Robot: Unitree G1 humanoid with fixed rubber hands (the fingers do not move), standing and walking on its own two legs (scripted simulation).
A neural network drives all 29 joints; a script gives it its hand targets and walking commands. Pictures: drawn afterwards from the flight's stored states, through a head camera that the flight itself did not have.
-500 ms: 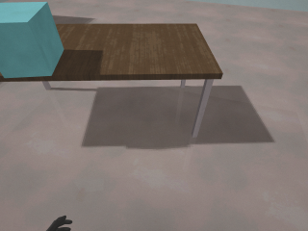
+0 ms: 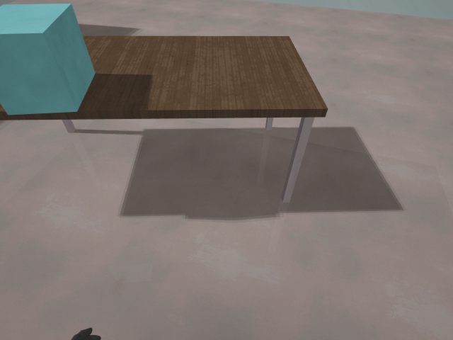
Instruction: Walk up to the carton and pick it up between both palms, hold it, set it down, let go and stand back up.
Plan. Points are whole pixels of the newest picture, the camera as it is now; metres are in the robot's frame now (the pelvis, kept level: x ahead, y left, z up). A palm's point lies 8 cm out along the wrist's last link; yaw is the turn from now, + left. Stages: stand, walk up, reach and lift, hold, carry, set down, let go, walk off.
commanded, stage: stand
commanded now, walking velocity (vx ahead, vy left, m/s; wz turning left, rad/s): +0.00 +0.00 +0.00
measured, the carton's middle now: (40, 58) +1.06 +0.73 +0.02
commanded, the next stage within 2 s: walk up in 0.30 s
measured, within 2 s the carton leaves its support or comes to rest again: neither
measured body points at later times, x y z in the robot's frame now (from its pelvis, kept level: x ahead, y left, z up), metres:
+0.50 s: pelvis -0.01 +0.00 +0.00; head -0.01 +0.01 +0.45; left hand +0.10 +0.30 -0.11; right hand +0.07 -0.27 -0.13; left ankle +0.02 +0.12 -0.72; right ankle +0.02 -0.12 -0.72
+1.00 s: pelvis +0.04 +0.19 -0.01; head +0.06 +0.22 +0.44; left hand +0.08 +0.54 -0.12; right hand +0.16 -0.13 -0.09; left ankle +0.04 +0.26 -0.72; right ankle +0.01 -0.04 -0.66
